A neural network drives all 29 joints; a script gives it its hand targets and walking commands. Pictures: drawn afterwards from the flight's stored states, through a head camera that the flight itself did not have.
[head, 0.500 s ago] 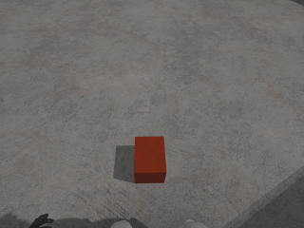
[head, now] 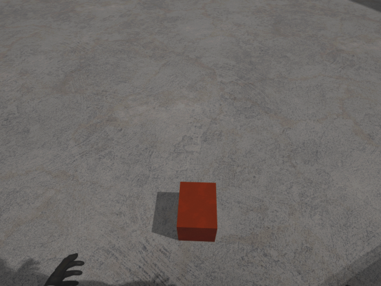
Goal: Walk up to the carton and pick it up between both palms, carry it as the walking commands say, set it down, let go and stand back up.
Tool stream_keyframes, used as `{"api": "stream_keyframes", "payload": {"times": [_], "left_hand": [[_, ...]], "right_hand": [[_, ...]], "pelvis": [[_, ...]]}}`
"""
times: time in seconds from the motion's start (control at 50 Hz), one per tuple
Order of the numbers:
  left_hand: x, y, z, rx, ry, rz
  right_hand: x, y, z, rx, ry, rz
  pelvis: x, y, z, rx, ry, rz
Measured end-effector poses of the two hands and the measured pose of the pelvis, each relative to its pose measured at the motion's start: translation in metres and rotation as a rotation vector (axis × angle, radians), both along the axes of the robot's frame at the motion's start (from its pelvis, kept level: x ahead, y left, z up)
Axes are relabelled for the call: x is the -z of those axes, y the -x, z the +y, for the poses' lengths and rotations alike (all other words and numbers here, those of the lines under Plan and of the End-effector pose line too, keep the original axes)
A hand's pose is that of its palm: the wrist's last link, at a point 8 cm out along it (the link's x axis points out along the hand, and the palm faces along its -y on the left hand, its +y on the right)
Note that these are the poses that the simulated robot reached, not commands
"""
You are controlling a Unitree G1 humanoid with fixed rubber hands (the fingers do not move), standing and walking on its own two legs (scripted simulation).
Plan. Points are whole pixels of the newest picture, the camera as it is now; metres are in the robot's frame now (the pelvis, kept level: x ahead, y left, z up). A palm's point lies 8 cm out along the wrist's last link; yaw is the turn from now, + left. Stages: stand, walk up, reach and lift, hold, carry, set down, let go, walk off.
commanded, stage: walk up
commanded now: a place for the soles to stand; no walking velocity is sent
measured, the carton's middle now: (197, 211) +0.57 +0.02 -0.67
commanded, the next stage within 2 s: none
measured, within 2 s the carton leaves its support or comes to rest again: neither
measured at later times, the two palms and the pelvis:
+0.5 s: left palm out of the picture +0.12 +0.32 -0.07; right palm out of the picture +0.09 -0.39 -0.07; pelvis +0.03 -0.03 +0.01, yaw +3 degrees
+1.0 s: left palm (77, 284) +0.15 +0.28 -0.11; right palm (337, 210) +0.32 -0.33 -0.08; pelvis +0.14 -0.04 +0.00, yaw +7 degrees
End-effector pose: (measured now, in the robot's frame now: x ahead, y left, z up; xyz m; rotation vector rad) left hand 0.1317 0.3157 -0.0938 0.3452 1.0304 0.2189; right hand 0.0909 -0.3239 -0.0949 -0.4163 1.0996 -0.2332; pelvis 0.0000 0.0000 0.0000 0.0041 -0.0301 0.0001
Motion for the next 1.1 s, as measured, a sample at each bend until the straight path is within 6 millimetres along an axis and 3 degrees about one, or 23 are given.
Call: {"api": "stream_keyframes", "payload": {"times": [0.3, 0.38, 0.5, 0.54, 0.58, 0.72, 0.8, 0.86, 0.92, 1.02, 1.1], "left_hand": [[0.0, 0.039, 0.009, -0.06, 0.049, 0.084], [-0.01, 0.038, 0.018, -0.069, 0.016, 0.084], [-0.023, 0.008, 0.007, -0.045, -0.047, 0.039], [-0.022, 0.006, 0.001, -0.052, -0.074, 0.019], [-0.022, 0.012, -0.007, -0.081, -0.077, 0.017], [-0.019, 0.049, -0.027, -0.189, -0.037, 0.107], [-0.004, 0.054, -0.031, -0.215, -0.009, 0.176], [0.012, 0.041, -0.029, -0.226, 0.013, 0.193], [0.018, 0.015, -0.034, -0.221, 0.036, 0.172], [0.019, -0.023, -0.037, -0.163, 0.021, 0.132], [0.014, -0.045, -0.036, -0.141, 0.004, 0.124]], "right_hand": [[-0.019, -0.012, 0.011, -0.034, -0.01, 0.006], [-0.026, -0.006, -0.012, -0.01, 0.026, 0.004], [-0.022, 0.001, -0.068, 0.02, 0.082, 0.056], [-0.013, -0.01, -0.081, 0.003, 0.094, 0.072], [-0.009, -0.027, -0.081, -0.022, 0.085, 0.078], [-0.014, -0.111, -0.054, -0.162, 0.011, 0.031], [-0.017, -0.16, -0.036, -0.214, 0.004, -0.011], [-0.014, -0.192, -0.023, -0.23, 0.016, -0.053], [-0.015, -0.213, -0.011, -0.235, 0.004, -0.095], [-0.014, -0.235, -0.005, -0.204, -0.026, -0.135], [-0.013, -0.239, -0.005, -0.164, -0.054, -0.123]], "pelvis": [[-0.015, -0.002, 0.004, -0.029, 0.015, 0.01], [-0.017, -0.014, -0.004, -0.042, 0.008, 0.016], [-0.008, -0.034, -0.033, -0.048, -0.014, 0.009], [0.0, -0.041, -0.042, -0.06, 0.002, 0.008], [0.0, -0.05, -0.048, -0.086, 0.013, 0.001], [-0.011, -0.087, -0.054, -0.127, 0.015, -0.016], [-0.008, -0.108, -0.05, -0.13, 0.009, -0.013], [0.001, -0.121, -0.043, -0.135, 0.005, -0.013], [0.001, -0.127, -0.04, -0.13, 0.003, -0.017], [0.002, -0.138, -0.042, -0.108, 0.008, -0.009], [-0.001, -0.149, -0.044, -0.101, 0.011, -0.009]]}}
